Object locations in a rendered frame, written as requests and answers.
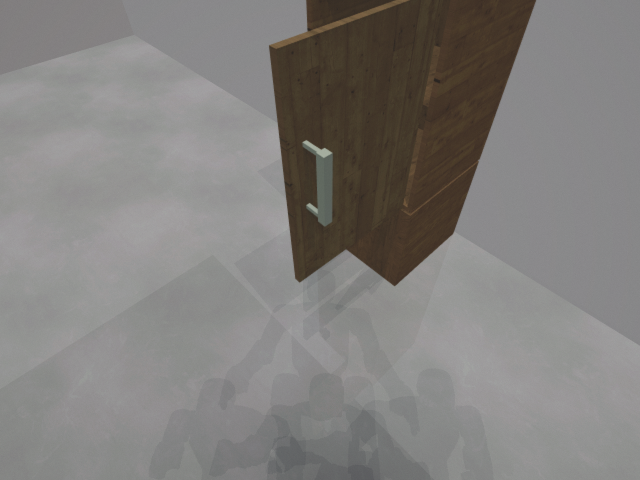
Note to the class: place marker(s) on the cupboard door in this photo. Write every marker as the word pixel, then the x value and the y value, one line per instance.
pixel 355 87

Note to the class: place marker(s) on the handle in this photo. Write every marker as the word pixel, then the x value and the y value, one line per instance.
pixel 324 170

